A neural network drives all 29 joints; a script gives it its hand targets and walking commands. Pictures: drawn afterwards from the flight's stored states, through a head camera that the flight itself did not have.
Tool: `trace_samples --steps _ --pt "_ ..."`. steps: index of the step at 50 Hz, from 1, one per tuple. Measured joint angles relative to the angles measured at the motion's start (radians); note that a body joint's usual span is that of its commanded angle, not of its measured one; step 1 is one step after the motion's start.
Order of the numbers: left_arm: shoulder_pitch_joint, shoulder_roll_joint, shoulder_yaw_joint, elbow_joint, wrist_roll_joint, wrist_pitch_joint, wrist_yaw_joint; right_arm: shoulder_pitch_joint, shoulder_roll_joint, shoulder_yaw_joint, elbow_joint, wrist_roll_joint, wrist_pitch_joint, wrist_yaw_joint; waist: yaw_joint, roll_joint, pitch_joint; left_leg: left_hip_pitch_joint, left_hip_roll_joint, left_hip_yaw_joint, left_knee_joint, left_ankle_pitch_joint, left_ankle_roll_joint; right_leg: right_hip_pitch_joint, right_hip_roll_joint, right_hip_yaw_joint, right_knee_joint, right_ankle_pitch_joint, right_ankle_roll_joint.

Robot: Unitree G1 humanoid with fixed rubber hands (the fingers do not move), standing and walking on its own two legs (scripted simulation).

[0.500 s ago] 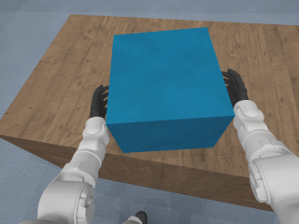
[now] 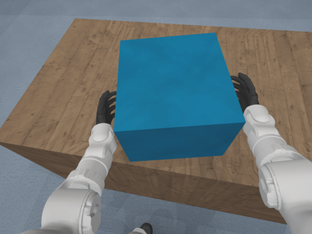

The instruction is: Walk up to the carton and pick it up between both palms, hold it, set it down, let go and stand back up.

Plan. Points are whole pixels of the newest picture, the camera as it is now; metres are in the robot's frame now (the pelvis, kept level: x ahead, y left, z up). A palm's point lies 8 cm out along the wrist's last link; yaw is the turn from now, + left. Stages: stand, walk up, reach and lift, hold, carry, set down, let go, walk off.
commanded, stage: reach and lift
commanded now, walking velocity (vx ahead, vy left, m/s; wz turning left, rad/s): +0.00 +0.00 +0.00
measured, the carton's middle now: (171, 98) +0.51 +0.09 -0.02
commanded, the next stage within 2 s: none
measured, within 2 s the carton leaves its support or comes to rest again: leaves its support in 1.46 s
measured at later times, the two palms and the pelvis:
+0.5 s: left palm (104, 123) +0.36 +0.24 +0.01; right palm (248, 104) +0.49 -0.12 +0.04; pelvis +0.02 +0.00 +0.02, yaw +1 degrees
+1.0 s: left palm (104, 124) +0.36 +0.24 +0.01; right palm (248, 105) +0.49 -0.12 +0.03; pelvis +0.02 -0.01 +0.02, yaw +1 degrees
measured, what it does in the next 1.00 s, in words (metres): stands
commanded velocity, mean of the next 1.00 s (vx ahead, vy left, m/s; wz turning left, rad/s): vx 0.00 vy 0.00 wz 0.00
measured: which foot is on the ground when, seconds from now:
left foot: down 0.00-1.00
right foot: down 0.00-1.00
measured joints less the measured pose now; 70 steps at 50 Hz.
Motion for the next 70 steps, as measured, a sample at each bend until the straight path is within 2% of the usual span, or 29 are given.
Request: trace_samples --steps 9,12,19,27,37,53,70 --pt "0.007 -0.016 0.071 0.010 0.056 -0.025 -0.024 0.001 0.019 -0.076 0.019 -0.086 -0.033 -0.008 0.000 0.003 0.013 0.032 -0.001 0.010 -0.031 0.009 0.001 0.027 -0.003 0.004 -0.022 0.006 0.000" --pt "0.013 -0.028 0.112 0.011 0.090 -0.036 -0.035 0.000 0.029 -0.130 0.036 -0.143 -0.052 -0.012 -0.004 0.004 0.019 0.051 -0.003 0.012 -0.051 0.016 0.001 0.044 -0.006 0.003 -0.040 0.012 0.000" --pt "0.053 -0.056 0.202 -0.010 0.162 -0.084 -0.070 0.031 0.058 -0.297 0.042 -0.337 -0.118 -0.015 -0.026 -0.004 0.042 0.122 -0.010 0.015 -0.123 0.040 0.001 0.115 -0.015 -0.005 -0.104 0.028 -0.001" --pt "0.098 -0.067 0.230 -0.055 0.206 -0.112 -0.084 0.067 0.085 -0.372 0.031 -0.417 -0.158 -0.015 -0.037 -0.026 0.074 0.194 -0.009 0.028 -0.182 0.053 -0.001 0.183 -0.017 -0.005 -0.160 0.040 -0.005" --pt "0.140 -0.067 0.227 -0.091 0.209 -0.125 -0.088 0.099 0.108 -0.358 -0.001 -0.418 -0.196 -0.033 -0.041 -0.014 0.073 0.210 -0.005 0.042 -0.207 0.058 -0.001 0.202 -0.017 -0.008 -0.193 0.050 -0.007" --pt "0.138 -0.061 0.192 -0.058 0.146 -0.159 -0.084 0.101 0.090 -0.265 0.022 -0.381 -0.238 -0.066 -0.048 -0.014 0.056 0.191 -0.004 0.049 -0.213 0.070 0.002 0.185 -0.021 -0.026 -0.196 0.058 -0.006" --pt "0.136 -0.034 0.097 -0.003 0.047 -0.140 -0.067 0.120 0.082 -0.190 0.034 -0.297 -0.198 -0.066 -0.060 -0.013 0.018 0.169 0.000 0.050 -0.189 0.075 0.006 0.168 -0.021 -0.034 -0.182 0.067 -0.005"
